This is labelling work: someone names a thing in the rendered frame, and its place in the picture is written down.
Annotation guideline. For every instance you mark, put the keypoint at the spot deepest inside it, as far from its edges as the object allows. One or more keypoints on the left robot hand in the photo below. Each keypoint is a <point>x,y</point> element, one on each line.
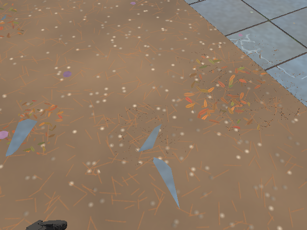
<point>48,225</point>

